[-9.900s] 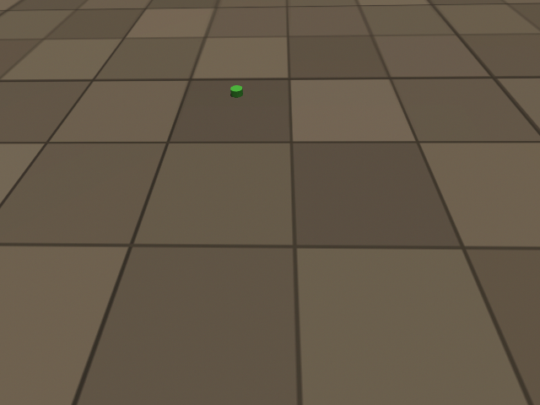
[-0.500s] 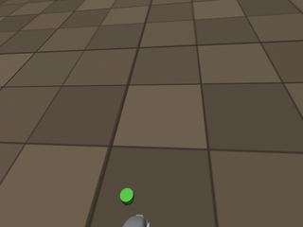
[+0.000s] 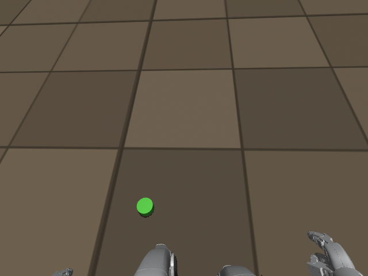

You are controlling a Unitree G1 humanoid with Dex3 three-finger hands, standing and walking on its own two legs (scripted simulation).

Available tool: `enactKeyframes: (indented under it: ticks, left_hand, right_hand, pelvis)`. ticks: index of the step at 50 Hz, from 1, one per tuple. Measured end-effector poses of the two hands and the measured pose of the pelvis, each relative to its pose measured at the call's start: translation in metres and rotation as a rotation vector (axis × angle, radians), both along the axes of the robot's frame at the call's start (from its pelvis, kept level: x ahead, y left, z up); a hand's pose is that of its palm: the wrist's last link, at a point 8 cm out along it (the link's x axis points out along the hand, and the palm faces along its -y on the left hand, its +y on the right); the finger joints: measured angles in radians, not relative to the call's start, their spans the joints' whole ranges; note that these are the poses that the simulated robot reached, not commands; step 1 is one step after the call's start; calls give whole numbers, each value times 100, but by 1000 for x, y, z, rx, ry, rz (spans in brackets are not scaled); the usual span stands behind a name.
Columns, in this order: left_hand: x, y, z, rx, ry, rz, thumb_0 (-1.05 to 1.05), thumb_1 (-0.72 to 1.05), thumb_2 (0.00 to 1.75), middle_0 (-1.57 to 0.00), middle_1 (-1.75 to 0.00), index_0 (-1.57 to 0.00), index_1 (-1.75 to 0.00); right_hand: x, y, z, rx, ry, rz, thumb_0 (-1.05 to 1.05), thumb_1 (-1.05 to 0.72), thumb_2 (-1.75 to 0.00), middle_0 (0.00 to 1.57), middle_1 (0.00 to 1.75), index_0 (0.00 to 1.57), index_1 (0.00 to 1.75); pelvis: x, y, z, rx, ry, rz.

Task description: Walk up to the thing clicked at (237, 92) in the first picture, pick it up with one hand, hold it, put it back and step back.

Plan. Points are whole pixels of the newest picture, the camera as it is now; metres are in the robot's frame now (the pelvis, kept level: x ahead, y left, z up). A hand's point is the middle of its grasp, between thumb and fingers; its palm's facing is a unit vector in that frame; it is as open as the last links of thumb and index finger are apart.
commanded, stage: walk up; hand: left
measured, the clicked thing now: (145, 206) +0.49 +0.25 -0.71
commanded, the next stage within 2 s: none
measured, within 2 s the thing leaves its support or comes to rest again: neither
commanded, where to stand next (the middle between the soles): +0.11 +0.00 m, yaw +3 degrees
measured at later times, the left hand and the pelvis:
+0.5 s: hand out of the picture +0.06 +0.27 -0.11, palm faces -0.01 -0.92 -0.40, open 7.4 cm; pelvis +0.00 -0.01 +0.03, yaw +2 degrees
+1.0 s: hand out of the picture +0.03 +0.31 -0.13, palm faces +0.04 -0.90 -0.44, open 7.4 cm; pelvis -0.01 +0.02 +0.02, yaw +4 degrees
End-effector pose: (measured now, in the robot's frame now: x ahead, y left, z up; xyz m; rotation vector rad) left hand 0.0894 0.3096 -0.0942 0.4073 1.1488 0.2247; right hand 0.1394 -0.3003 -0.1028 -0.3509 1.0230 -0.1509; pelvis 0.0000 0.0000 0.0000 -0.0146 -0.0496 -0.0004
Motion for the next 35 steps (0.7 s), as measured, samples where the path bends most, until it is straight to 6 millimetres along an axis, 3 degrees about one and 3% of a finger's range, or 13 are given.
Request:
enactKeyframes:
  ticks: [5,10,16,21,24,28,35]
  left_hand:
    - [-42,-7,12,-7,35,40,0,90,90,-20,-30,-21,-30]
    - [-63,-4,22,-20,41,64,1,90,90,-20,-30,-21,-30]
    - [-73,9,18,-43,50,82,1,90,90,-20,-30,-21,-30]
    - [-58,9,25,-46,41,49,1,90,90,-20,-30,-21,-30]
    - [-44,4,28,-36,10,32,1,90,90,-20,-30,-20,-30]
    - [-31,-5,24,13,-35,34,1,90,90,-20,-30,-20,-30]
    - [-35,-10,33,47,-68,55,0,90,90,-20,-30,-21,-30]
  right_hand:
    - [-36,-12,4,-6,76,-37,1,-91,-90,20,30,20,30]
    - [-71,-14,10,-16,160,-24,1,-91,-90,20,30,20,30]
    - [-90,-7,18,-32,169,-12,1,-91,-90,20,30,20,30]
    - [-102,-13,32,-28,144,-34,1,-91,-90,20,30,21,30]
    - [-104,-24,31,-33,159,-45,1,-90,-90,20,30,21,30]
    - [-93,-40,11,-26,176,-60,1,-90,-90,20,30,21,30]
    - [-69,-37,-2,-5,179,-23,1,-91,-90,20,30,20,30]
  pelvis:
    - [-8,-5,13,39,-6,3]
    - [-10,-3,24,47,5,28]
    - [-8,5,24,65,2,44]
    - [-4,-3,33,42,-8,43]
    - [0,-11,32,32,-14,39]
    - [3,-24,18,14,-24,40]
    - [-9,-20,17,15,-17,70]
